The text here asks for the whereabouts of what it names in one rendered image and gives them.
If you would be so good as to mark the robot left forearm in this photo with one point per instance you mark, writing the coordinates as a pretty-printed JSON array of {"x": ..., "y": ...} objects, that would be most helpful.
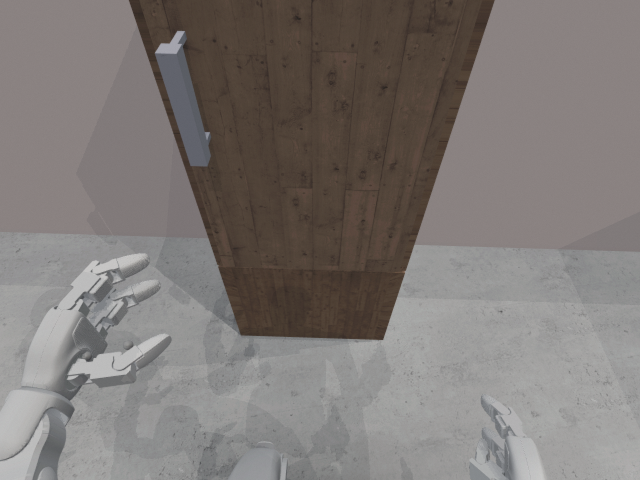
[{"x": 32, "y": 433}]

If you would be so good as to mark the robot right hand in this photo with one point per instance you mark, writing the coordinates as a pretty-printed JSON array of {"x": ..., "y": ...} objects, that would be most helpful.
[{"x": 517, "y": 458}]

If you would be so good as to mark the handle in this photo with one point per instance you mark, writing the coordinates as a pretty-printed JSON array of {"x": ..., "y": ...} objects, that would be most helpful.
[{"x": 175, "y": 73}]

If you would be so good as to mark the robot left thigh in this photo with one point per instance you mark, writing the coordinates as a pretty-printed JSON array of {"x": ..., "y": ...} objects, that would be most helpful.
[{"x": 261, "y": 464}]

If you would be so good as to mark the cupboard door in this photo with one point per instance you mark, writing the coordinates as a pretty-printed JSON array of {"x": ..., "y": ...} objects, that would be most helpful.
[{"x": 325, "y": 117}]

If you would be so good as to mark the robot left hand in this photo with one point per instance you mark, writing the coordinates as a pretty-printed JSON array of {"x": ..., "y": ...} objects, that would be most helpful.
[{"x": 54, "y": 360}]

